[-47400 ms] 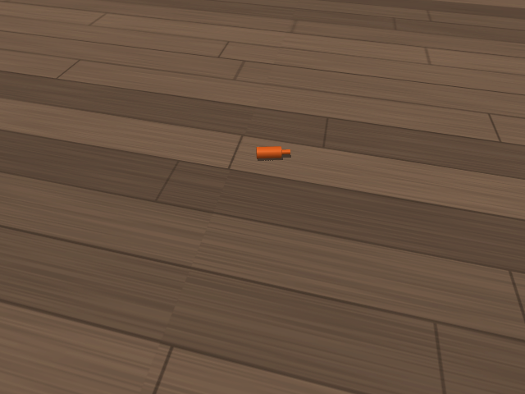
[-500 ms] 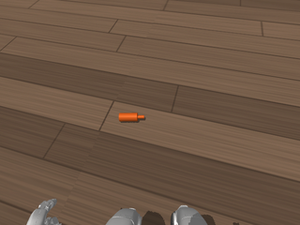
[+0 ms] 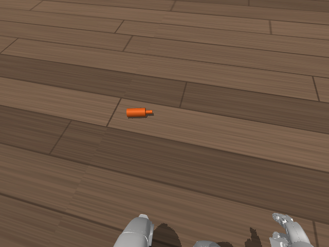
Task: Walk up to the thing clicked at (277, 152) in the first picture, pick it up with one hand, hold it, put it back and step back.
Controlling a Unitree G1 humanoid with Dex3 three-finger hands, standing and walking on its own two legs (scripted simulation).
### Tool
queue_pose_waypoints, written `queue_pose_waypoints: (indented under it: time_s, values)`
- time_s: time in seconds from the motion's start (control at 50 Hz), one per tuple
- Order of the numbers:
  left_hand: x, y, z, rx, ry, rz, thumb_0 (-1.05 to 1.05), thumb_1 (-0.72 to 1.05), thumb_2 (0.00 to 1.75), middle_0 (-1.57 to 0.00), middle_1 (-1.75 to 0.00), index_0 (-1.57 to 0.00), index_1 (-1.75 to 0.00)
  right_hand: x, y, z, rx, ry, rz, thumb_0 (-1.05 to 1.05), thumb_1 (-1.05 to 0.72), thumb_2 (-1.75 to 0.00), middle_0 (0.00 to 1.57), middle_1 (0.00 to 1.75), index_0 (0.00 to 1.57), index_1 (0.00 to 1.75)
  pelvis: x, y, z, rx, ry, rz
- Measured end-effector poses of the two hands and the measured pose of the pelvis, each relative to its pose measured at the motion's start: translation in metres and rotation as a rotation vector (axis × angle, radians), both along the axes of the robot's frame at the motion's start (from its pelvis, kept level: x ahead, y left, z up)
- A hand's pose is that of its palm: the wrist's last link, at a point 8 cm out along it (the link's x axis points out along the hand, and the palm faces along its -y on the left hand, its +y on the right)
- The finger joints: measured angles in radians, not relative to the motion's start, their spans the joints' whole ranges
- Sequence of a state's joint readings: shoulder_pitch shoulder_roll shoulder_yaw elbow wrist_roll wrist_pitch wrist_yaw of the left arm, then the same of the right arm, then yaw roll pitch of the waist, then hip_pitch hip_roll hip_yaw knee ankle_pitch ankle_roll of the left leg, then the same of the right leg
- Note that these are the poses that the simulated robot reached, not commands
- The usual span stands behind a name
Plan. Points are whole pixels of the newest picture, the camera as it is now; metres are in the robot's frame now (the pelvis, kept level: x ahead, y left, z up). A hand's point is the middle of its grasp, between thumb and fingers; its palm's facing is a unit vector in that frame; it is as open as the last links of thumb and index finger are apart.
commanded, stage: step back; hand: left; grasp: from above
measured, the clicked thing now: (139, 112) +1.04 +0.27 -0.72
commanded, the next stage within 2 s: stand in 1.12 s
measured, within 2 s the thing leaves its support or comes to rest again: neither
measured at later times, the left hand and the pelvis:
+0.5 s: hand out of the picture -0.03 +0.28 -0.13, palm faces +0.09 -0.91 -0.41, open 7.4 cm; pelvis -0.06 -0.01 +0.01, yaw +5 degrees
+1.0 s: hand out of the picture +0.02 +0.30 -0.15, palm faces +0.08 -0.93 -0.37, open 7.4 cm; pelvis -0.02 +0.03 +0.01, yaw +4 degrees
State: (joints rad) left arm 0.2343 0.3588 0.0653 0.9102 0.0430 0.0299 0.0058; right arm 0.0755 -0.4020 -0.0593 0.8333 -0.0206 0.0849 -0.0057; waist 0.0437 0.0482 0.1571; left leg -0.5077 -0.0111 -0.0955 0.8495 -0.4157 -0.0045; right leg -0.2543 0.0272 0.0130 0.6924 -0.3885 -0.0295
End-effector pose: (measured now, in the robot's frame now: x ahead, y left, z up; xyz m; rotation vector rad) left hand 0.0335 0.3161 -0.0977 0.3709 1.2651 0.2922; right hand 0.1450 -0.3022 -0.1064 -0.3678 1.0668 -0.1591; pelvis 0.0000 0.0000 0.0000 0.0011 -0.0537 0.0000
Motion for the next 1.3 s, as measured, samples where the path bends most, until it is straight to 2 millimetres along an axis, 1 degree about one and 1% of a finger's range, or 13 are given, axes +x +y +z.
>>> queue_pose_waypoints:
  time_s: [0.08,0.22,0.28,0.38,0.46,0.52,0.6,0.66,0.74,0.88,1.04,1.16,1.3]
  values:
    - [-0.034,-0.003,0.014,0.025,0.007,0.023,0.01,0.90,0.90,-0.21,-0.30,-0.20,-0.30,-0.040,-0.005,-0.002,0.016,0.045,-0.004,0.01,-0.90,-0.90,0.20,0.30,0.20,0.30,-0.022,-0.003,0.008,0.032,0.009,0.016]
    - [-0.056,0.012,0.021,0.052,-0.091,0.046,0.01,0.90,0.90,-0.21,-0.30,-0.20,-0.30,-0.111,-0.007,-0.014,0.006,0.197,0.023,0.01,-0.91,-0.90,0.20,0.30,0.20,0.30,-0.050,0.000,0.005,0.023,0.017,0.090]
    - [-0.066,0.021,0.015,0.044,-0.103,0.059,0.00,0.90,0.90,-0.21,-0.30,-0.20,-0.30,-0.130,0.000,-0.013,0.003,0.215,0.019,0.01,-0.91,-0.90,0.20,0.30,0.20,0.30,-0.059,0.005,0.003,0.042,0.004,0.105]
    - [-0.076,0.020,0.010,0.000,-0.070,0.072,0.00,0.91,0.90,-0.20,-0.30,-0.20,-0.30,-0.147,0.008,-0.002,0.018,0.182,0.003,0.01,-0.90,-0.90,0.20,0.30,0.20,0.30,-0.062,0.004,0.010,0.028,0.005,0.103]
    - [-0.073,0.010,0.006,-0.017,-0.067,0.053,0.01,0.91,0.90,-0.20,-0.30,-0.20,-0.30,-0.143,0.000,-0.001,0.024,0.155,-0.006,0.01,-0.90,-0.90,0.21,0.30,0.20,0.30,-0.060,-0.004,0.009,0.020,0.001,0.084]
    - [-0.072,-0.001,0.002,-0.016,-0.082,0.051,0.00,0.91,0.90,-0.20,-0.30,-0.20,-0.30,-0.133,-0.009,-0.007,0.012,0.146,-0.010,0.01,-0.90,-0.90,0.21,0.30,0.20,0.30,-0.057,-0.009,0.004,-0.014,-0.009,0.086]
    - [-0.074,-0.011,0.004,-0.035,-0.097,0.075,0.00,0.91,0.90,-0.20,-0.30,-0.20,-0.30,-0.114,-0.010,-0.002,-0.003,0.142,0.018,0.01,-0.90,-0.90,0.20,0.30,0.20,0.30,-0.054,-0.007,0.008,-0.009,-0.007,0.100]
    - [-0.076,-0.010,0.005,-0.043,-0.091,0.087,0.00,0.90,0.90,-0.21,-0.30,-0.20,-0.30,-0.101,-0.008,0.002,-0.012,0.138,0.042,0.01,-0.90,-0.90,0.20,0.30,0.20,0.30,-0.049,-0.002,0.011,-0.010,-0.002,0.106]
    - [-0.072,0.003,0.000,-0.047,-0.068,0.094,0.00,0.90,0.90,-0.21,-0.30,-0.20,-0.30,-0.087,0.002,0.005,-0.024,0.142,0.055,0.01,-0.91,-0.90,0.20,0.30,0.20,0.30,-0.041,0.009,0.010,-0.007,0.006,0.114]
    - [-0.046,0.026,-0.014,-0.062,-0.039,0.079,0.00,0.91,0.90,-0.20,-0.30,-0.20,-0.30,-0.067,0.034,0.005,-0.015,0.110,0.042,0.01,-0.91,-0.90,0.20,0.30,0.20,0.30,-0.030,0.027,0.005,-0.002,0.009,0.089]
    - [-0.016,0.028,-0.008,-0.061,-0.054,0.052,0.00,0.91,0.90,-0.20,-0.30,-0.20,-0.30,-0.033,0.060,0.008,0.047,0.057,0.036,0.01,-0.90,-0.90,0.21,0.30,0.20,0.30,-0.017,0.030,0.012,-0.011,0.010,0.067]
    - [0.003,0.024,0.001,-0.061,-0.067,0.029,0.00,0.91,0.90,-0.20,-0.30,-0.20,-0.30,-0.017,0.063,0.011,0.069,0.032,0.034,0.01,-0.90,-0.90,0.21,0.30,0.20,0.30,-0.014,0.030,0.018,-0.004,0.011,0.063]
    - [0.017,0.012,0.008,-0.081,-0.082,0.013,0.00,0.91,0.90,-0.20,-0.30,-0.20,-0.30,-0.024,0.052,0.015,0.062,0.057,0.021,0.01,-0.90,-0.90,0.20,0.30,0.20,0.30,-0.011,0.027,0.025,0.000,0.005,0.074]
